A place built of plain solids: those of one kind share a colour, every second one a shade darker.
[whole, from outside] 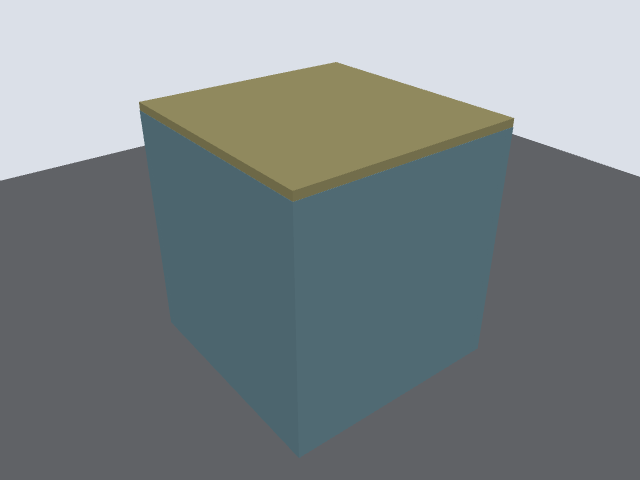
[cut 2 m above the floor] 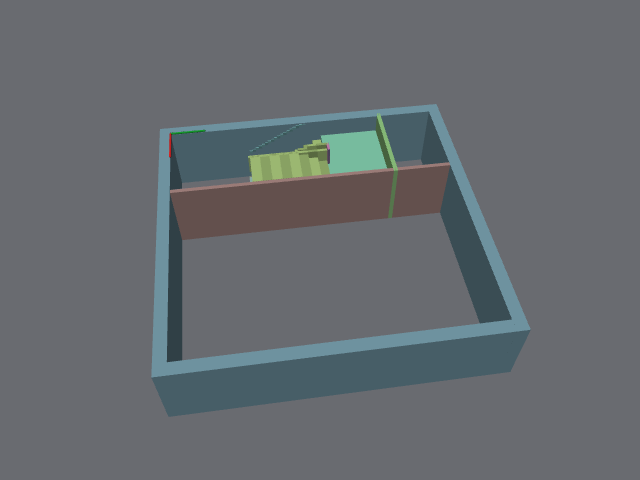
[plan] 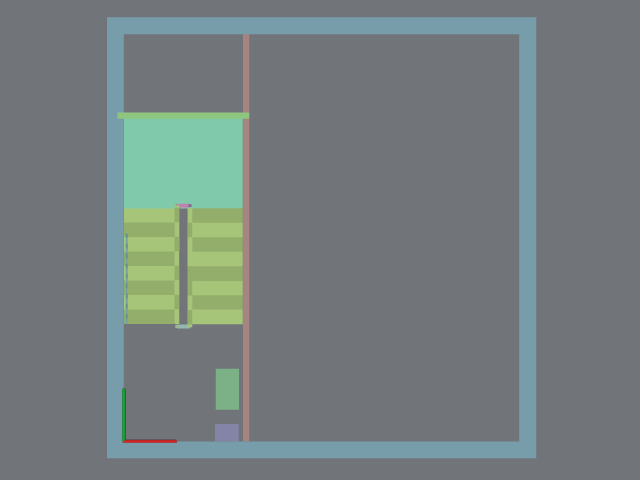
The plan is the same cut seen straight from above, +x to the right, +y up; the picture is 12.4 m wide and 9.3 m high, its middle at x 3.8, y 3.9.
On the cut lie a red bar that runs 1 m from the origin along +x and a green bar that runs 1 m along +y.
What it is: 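A small block of dwellings, 7.7 m wide and 7.9 m deep inside, its common dog-leg stair of 18 risers of 161 mm a storey on goings of 280 mm, 1.08 m wide flights and a well of 0.15 m; the dwelling on the second floor; a hall, a living room with a kitchen corner, a bedroom, the bathroom shut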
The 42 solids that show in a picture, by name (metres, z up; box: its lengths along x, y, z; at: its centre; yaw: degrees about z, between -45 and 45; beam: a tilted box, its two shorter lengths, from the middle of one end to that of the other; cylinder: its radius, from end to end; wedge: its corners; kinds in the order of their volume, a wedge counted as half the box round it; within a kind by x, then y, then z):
{
 "wall_1": {"box": [0.33, 8.54, 8.73], "at": [-0.16, 3.94, 4.31]},
 "wall_2": {"box": [8.32, 0.33, 8.73], "at": [3.83, -0.16, 4.31]},
 "wall_3": {"box": [8.32, 0.33, 8.73], "at": [3.83, 8.05, 4.31]},
 "wall_4": {"box": [0.33, 8.54, 8.73], "at": [7.82, 3.94, 4.31]},
 "roof_slab_1": {"box": [8.3, 8.52, 0.44], "at": [3.83, 3.94, 8.74]},
 "piece_1": {"box": [1.08, 0.29, 0.21], "at": [0.54, 2.42, 0.06]},
 "piece_2": {"box": [1.08, 0.29, 0.37], "at": [0.54, 2.7, 0.14]},
 "piece_3": {"box": [1.08, 0.29, 0.53], "at": [0.54, 2.98, 0.22]},
 "piece_4": {"box": [1.08, 0.29, 0.69], "at": [0.54, 3.26, 0.3]},
 "piece_5": {"box": [1.08, 0.29, 0.85], "at": [0.54, 3.54, 0.38]},
 "piece_6": {"box": [1.08, 0.29, 1.01], "at": [0.54, 3.82, 0.46]},
 "piece_7": {"box": [1.08, 0.29, 1.17], "at": [0.54, 4.1, 0.54]},
 "piece_8": {"box": [1.08, 0.29, 1.34], "at": [0.54, 4.38, 0.62]},
 "piece_9": {"box": [0.09, 0.28, 1.13], "at": [1.03, 2.41, 0.52]},
 "piece_10": {"box": [0.09, 0.28, 1.29], "at": [1.03, 2.7, 0.6]},
 "piece_11": {"box": [0.09, 0.28, 1.45], "at": [1.03, 2.98, 0.68]},
 "piece_12": {"box": [0.09, 0.28, 1.61], "at": [1.03, 3.26, 0.76]},
 "piece_13": {"box": [0.09, 0.28, 1.77], "at": [1.03, 3.54, 0.84]},
 "piece_14": {"box": [0.09, 0.28, 1.93], "at": [1.03, 3.82, 0.92]},
 "piece_15": {"box": [0.09, 0.28, 2.09], "at": [1.03, 4.1, 1.0]},
 "piece_16": {"box": [0.09, 0.28, 2.26], "at": [1.03, 4.39, 1.08]},
 "piece_17": {"box": [0.09, 0.28, 2.21], "at": [1.28, 2.4, 2.55]},
 "piece_18": {"box": [0.09, 0.28, 2.04], "at": [1.28, 2.69, 2.47]},
 "piece_19": {"box": [0.09, 0.28, 1.88], "at": [1.28, 2.97, 2.39]},
 "piece_20": {"box": [0.09, 0.28, 1.4], "at": [1.28, 3.81, 2.15]},
 "piece_21": {"box": [0.09, 0.28, 1.24], "at": [1.28, 4.09, 2.07]},
 "piece_22": {"box": [0.09, 0.28, 1.08], "at": [1.28, 4.38, 1.99]},
 "piece_23": {"box": [1.08, 0.29, 2.78], "at": [1.77, 2.41, 1.34]},
 "piece_24": {"box": [1.08, 0.29, 2.62], "at": [1.77, 2.69, 1.26]},
 "piece_25": {"box": [1.08, 0.29, 2.46], "at": [1.77, 2.97, 1.18]},
 "piece_26": {"box": [1.08, 0.29, 2.3], "at": [1.77, 3.25, 1.1]},
 "piece_27": {"box": [1.08, 0.29, 2.14], "at": [1.77, 3.53, 1.02]},
 "piece_28": {"box": [1.08, 0.29, 1.98], "at": [1.77, 3.81, 0.94]},
 "piece_29": {"box": [1.08, 0.29, 1.82], "at": [1.77, 4.09, 0.86]},
 "piece_30": {"box": [1.08, 0.29, 1.66], "at": [1.77, 4.37, 0.78]},
 "half_1": {"box": [2.31, 1.74, 1.5], "at": [1.15, 5.38, 0.7]},
 "core_wall_low_1": {"box": [0.12, 7.89, 5.67], "at": [2.37, 3.94, 2.79]},
 "core_wall_back_1": {"box": [2.55, 0.12, 8.57], "at": [1.15, 6.31, 4.23]},
 "hung_more_letter_boxes_1": {"box": [0.46, 0.34, 1.52], "at": [1.99, 0.17, 0.71]},
 "ground_whole_1": {"box": [0.25, 0.08, 1.0], "at": [1.15, 2.22, 0.45]},
 "laid_doormat_1": {"box": [0.45, 0.8, 0.05], "at": [2.01, 1.01, -0.02]},
 "whole_1": {"box": [0.25, 0.08, 0.95], "at": [1.15, 4.57, 1.92]}
}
